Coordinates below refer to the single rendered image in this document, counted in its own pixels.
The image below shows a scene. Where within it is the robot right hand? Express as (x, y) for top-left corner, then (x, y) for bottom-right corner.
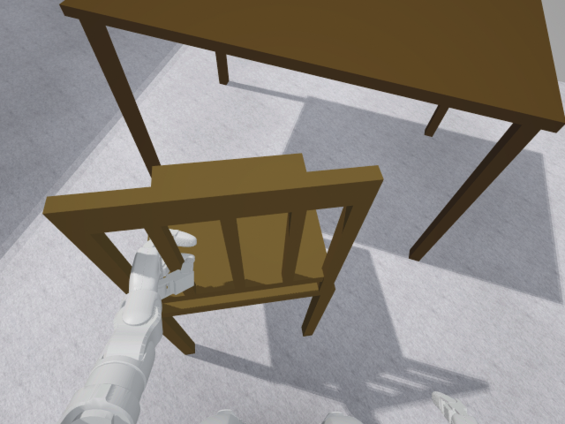
(432, 391), (478, 424)

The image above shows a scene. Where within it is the left robot forearm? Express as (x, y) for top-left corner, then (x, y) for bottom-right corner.
(57, 290), (162, 424)

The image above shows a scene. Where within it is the table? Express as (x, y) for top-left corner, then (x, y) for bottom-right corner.
(60, 0), (565, 261)

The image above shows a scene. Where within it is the robot left hand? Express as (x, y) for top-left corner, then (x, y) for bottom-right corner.
(129, 229), (197, 299)

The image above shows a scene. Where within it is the chair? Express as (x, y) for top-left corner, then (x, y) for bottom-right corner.
(42, 153), (384, 355)

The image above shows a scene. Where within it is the robot left shin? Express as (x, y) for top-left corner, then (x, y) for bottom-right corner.
(217, 409), (237, 417)

